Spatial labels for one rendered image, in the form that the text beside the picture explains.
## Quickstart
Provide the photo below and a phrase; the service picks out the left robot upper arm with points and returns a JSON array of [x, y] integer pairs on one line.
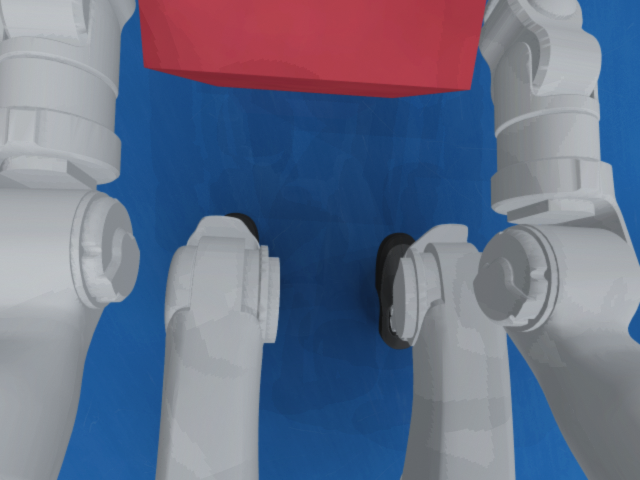
[[65, 254]]

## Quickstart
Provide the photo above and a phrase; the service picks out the right robot thigh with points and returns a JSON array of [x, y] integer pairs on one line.
[[461, 424]]

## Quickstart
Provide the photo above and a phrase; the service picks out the right robot upper arm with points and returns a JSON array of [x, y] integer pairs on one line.
[[566, 296]]

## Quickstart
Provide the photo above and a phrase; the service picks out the robot right forearm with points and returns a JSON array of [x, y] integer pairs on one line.
[[544, 72]]

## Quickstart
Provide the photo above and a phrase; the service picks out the carton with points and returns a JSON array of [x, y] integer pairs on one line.
[[373, 48]]

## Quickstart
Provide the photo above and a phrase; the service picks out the robot left forearm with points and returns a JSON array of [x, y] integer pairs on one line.
[[59, 81]]

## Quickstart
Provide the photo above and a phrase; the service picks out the right robot foot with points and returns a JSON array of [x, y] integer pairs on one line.
[[391, 249]]

